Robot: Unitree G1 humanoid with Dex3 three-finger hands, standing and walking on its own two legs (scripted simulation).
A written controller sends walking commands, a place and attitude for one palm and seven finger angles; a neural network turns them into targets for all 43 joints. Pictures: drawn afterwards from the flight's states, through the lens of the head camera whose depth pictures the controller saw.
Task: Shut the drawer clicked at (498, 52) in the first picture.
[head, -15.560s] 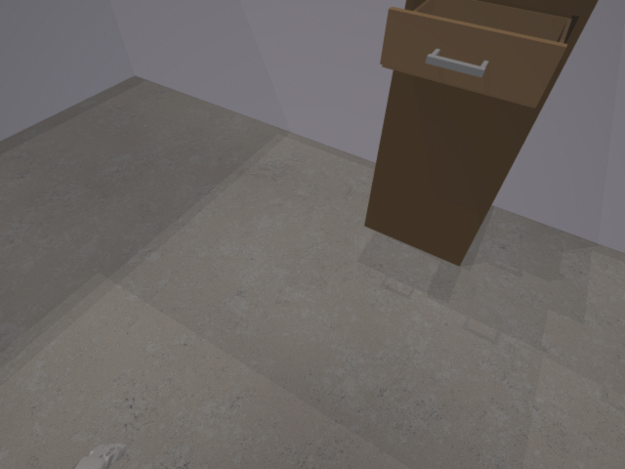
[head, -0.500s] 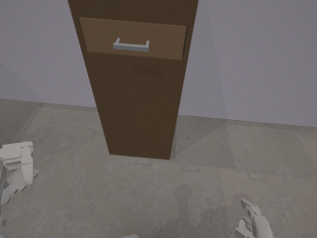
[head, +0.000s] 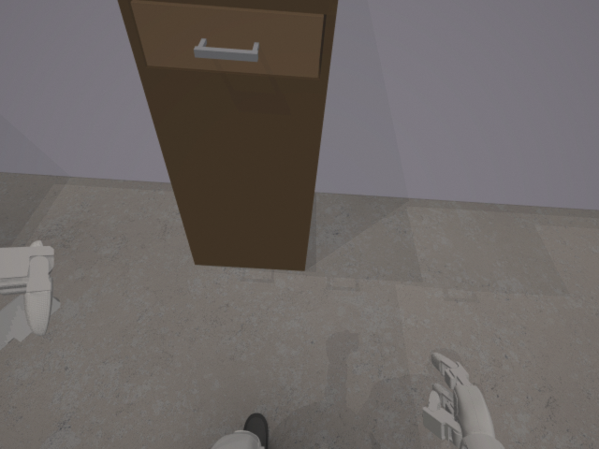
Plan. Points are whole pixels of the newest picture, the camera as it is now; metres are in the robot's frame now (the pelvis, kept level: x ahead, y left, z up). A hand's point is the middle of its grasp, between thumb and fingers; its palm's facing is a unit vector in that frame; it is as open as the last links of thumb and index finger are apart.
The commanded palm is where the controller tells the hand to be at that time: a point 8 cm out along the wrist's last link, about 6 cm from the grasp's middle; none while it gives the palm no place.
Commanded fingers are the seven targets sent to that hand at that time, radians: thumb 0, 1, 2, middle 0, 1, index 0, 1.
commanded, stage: stop stepping back and stand still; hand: left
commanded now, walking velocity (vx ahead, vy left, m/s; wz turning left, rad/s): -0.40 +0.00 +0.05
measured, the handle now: (228, 49) +0.83 +0.21 +0.13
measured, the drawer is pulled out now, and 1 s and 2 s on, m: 0.00 0.00 0.00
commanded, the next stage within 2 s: let the arm hang, fingers relaxed in 0.74 s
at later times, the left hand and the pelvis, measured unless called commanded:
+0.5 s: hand out of the picture +0.09 +0.24 +0.20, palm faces +0.39 -0.79 -0.47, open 3.3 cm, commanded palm +0.03 +0.29 +0.20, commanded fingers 0.00 0.90 0.90 -1.40 -1.60 -1.40 -1.60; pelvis -0.08 +0.00 +0.02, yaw +3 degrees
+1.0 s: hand out of the picture +0.07 +0.24 -0.03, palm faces +0.14 -0.91 -0.39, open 3.1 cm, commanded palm none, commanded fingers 0.00 0.90 0.90 -1.04 -1.21 -1.04 -1.21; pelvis -0.11 +0.00 +0.00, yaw +6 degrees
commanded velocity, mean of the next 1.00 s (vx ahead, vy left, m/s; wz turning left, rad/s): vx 0.09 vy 0.00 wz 0.00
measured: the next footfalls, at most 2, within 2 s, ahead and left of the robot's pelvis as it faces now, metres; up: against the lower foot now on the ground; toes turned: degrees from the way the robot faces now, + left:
left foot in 0.28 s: -0.03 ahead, +0.12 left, +0.00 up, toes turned +6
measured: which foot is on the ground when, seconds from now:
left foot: down 0.00-0.06, up 0.08-0.26, down 0.28-1.00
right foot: down 0.00-1.00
